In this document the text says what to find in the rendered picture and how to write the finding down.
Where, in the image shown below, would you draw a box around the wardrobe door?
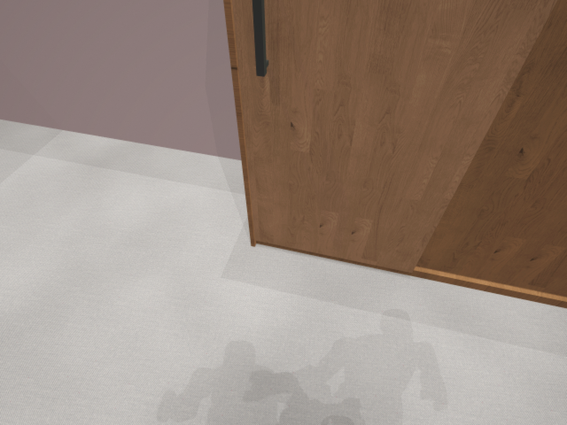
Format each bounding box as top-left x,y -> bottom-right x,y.
232,0 -> 557,273
416,0 -> 567,297

